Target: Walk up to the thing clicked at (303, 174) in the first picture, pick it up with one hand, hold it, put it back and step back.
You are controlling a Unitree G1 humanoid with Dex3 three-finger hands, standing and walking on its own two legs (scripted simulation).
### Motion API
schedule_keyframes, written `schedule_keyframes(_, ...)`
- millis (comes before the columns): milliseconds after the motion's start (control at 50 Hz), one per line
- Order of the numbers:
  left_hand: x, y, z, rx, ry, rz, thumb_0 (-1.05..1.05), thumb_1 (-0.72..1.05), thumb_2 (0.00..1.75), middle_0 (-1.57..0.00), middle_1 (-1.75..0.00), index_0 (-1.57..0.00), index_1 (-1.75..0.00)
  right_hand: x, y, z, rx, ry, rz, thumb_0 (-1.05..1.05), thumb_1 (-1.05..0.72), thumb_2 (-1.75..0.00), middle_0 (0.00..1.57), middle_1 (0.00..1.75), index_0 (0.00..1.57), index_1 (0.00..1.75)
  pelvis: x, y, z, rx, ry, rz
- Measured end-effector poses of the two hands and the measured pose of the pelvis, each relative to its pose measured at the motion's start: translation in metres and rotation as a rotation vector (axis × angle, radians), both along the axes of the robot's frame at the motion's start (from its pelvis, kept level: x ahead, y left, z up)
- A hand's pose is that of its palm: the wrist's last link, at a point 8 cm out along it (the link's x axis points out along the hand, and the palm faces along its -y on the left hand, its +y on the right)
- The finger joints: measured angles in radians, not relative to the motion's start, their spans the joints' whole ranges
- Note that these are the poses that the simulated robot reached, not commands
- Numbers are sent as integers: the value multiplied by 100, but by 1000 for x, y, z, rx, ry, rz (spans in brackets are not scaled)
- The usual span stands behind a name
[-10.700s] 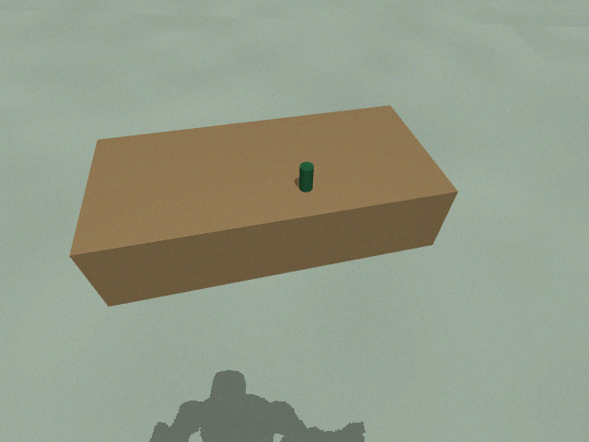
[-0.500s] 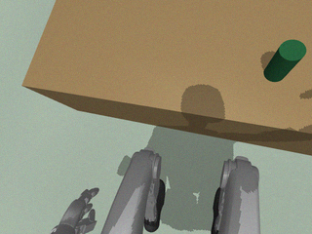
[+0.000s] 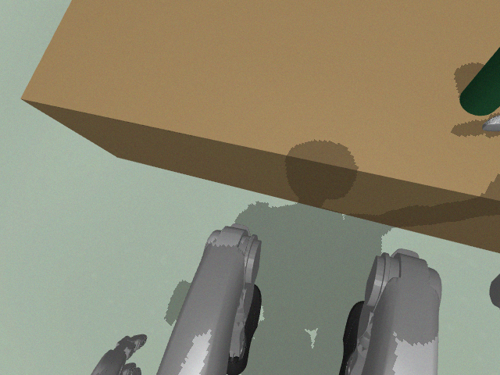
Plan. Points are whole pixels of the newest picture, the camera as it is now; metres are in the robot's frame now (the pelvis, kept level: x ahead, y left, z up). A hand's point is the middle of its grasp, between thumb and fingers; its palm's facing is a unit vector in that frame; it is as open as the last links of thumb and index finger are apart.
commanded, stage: close in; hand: right
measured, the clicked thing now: (499, 78) +0.55 -0.27 +0.00
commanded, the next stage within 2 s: rest palm in 0.24 s
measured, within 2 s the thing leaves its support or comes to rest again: leaves its support in 1.66 s
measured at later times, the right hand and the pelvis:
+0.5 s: hand out of the picture +0.54 -0.27 +0.01, palm faces +0.22 +0.97 -0.01, open 17.0 cm; pelvis +0.01 +0.00 +0.00, yaw -1 degrees
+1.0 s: hand out of the picture +0.55 -0.26 +0.01, palm faces +0.22 +0.97 -0.01, open 15.0 cm; pelvis +0.00 +0.00 -0.01, yaw -1 degrees
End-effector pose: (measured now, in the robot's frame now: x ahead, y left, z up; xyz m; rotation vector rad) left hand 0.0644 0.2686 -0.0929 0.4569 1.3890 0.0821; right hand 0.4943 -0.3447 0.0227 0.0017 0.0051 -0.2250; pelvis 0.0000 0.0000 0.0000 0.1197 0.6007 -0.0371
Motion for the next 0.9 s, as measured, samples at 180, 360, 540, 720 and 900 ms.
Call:
schedule_keyframes(180,12,2,-6,-13,-5,-16,1,91,89,-20,-30,-20,-29,1,15,-8,3,6,-2,-1,41,-3,6,3,5,3,2,4,-1,-14,4,2)
schedule_keyframes(360,21,9,-10,7,7,-26,1,92,88,-20,-30,-20,-29,9,26,-11,-5,4,-3,-1,42,-4,6,3,5,3,4,5,-3,-19,11,-1)
schedule_keyframes(540,21,10,-9,9,22,-8,1,88,91,-20,-29,-19,-30,14,30,-11,-6,9,1,-1,42,-5,7,4,6,4,8,4,0,-19,20,-1)
schedule_keyframes(720,15,9,-9,6,43,1,1,86,93,-20,-29,-18,-30,17,34,-14,-1,9,1,-1,44,-7,9,6,9,6,8,4,0,-19,19,0)
schedule_keyframes(900,9,9,-9,17,48,8,1,88,91,-20,-29,-19,-30,21,37,-12,-5,0,3,-1,43,-10,26,16,25,16,6,3,-3,-15,13,-1)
